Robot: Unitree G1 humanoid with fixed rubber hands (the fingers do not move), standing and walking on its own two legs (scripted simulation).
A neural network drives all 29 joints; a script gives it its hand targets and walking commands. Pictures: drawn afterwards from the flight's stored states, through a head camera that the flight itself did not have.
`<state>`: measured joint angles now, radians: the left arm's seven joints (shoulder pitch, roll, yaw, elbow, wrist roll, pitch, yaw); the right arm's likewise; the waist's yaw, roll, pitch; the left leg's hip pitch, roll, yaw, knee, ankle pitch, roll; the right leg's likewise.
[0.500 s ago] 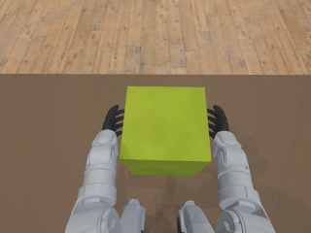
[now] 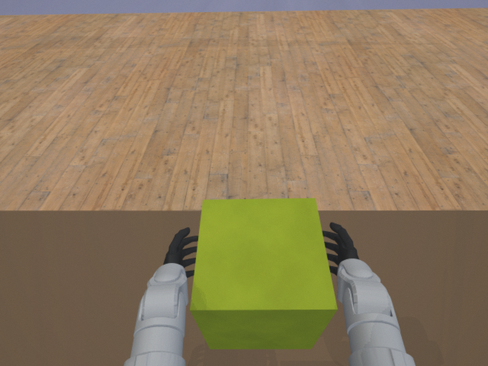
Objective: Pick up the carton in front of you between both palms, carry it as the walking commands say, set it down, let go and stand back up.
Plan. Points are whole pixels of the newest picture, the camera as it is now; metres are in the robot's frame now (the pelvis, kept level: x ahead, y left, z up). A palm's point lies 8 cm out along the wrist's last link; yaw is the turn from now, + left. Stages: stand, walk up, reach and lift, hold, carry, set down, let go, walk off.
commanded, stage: reach and lift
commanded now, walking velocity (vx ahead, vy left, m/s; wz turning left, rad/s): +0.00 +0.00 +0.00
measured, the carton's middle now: (259, 277) +0.32 +0.00 -0.06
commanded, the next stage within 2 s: hold in 1.02 s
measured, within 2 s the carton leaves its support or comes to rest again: neither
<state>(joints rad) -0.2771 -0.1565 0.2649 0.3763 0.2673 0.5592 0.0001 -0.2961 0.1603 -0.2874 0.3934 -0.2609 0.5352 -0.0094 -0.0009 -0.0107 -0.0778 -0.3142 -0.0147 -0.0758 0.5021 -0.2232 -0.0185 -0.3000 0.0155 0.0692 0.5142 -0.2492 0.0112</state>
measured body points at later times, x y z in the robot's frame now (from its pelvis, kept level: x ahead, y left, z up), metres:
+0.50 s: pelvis +0.00 +0.00 +0.01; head -0.02 +0.01 +0.46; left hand +0.31 +0.15 +0.02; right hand +0.31 -0.15 +0.03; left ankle +0.02 +0.13 -0.74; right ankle +0.01 -0.13 -0.74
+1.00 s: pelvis +0.01 +0.00 +0.01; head -0.02 +0.00 +0.46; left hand +0.31 +0.15 +0.03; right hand +0.31 -0.15 +0.04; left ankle +0.02 +0.13 -0.74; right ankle +0.01 -0.13 -0.74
